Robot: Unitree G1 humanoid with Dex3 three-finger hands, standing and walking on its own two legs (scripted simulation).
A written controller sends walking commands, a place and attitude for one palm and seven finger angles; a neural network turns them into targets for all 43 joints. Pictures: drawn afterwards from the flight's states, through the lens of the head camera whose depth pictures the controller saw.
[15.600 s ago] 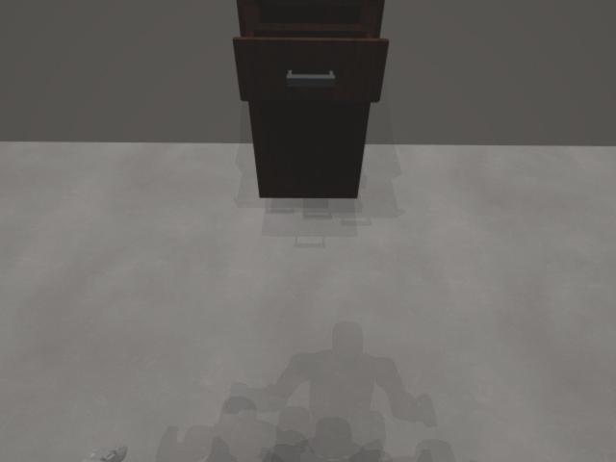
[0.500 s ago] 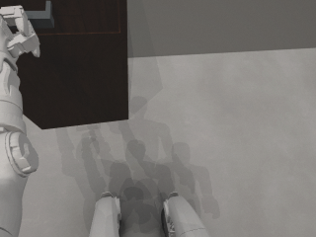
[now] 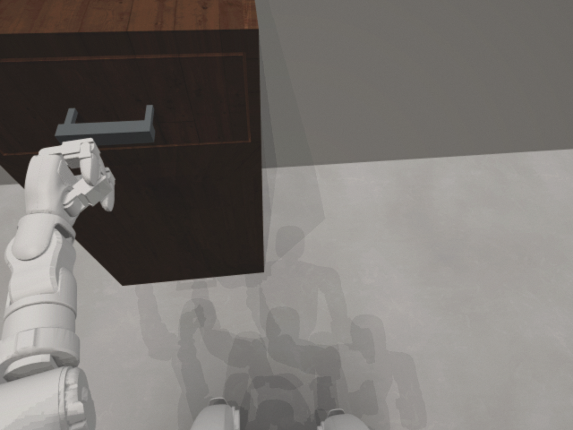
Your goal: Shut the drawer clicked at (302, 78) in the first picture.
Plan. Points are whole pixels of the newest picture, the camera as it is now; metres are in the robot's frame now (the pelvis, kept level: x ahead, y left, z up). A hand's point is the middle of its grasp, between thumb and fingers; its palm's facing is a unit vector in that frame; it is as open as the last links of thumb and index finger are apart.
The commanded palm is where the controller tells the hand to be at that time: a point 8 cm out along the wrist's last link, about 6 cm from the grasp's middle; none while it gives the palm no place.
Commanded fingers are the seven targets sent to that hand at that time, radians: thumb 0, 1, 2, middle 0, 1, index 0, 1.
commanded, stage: draw the hand back to the body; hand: left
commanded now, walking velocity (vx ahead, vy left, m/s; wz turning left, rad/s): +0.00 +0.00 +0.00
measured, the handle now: (109, 123) +0.57 +0.27 +0.05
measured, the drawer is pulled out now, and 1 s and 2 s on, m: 0.00 0.00 0.00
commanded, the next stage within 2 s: step back with the hand held close in 1.14 s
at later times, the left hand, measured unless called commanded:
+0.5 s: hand (19, 269) +0.28 +0.25 +0.15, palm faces +0.32 -0.91 -0.27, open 3.3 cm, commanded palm +0.24 +0.28 +0.17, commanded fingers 0.00 0.90 0.90 -1.40 -1.60 -1.40 -1.60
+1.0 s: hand out of the picture +0.17 +0.24 +0.23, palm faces +0.44 -0.80 -0.42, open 3.3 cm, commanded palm +0.12 +0.27 +0.24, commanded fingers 0.00 0.90 0.90 -1.40 -1.60 -1.40 -1.60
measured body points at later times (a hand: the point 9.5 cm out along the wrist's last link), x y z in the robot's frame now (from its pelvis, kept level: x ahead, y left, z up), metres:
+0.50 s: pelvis -0.01 +0.00 +0.05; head +0.00 -0.01 +0.49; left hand +0.26 +0.29 +0.17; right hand +0.20 -0.22 -0.04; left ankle +0.02 +0.13 -0.68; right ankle -0.03 -0.15 -0.68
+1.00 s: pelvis +0.01 -0.01 +0.06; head -0.02 -0.04 +0.51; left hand +0.14 +0.28 +0.25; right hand +0.21 -0.22 -0.02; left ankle +0.02 +0.13 -0.68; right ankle -0.03 -0.15 -0.68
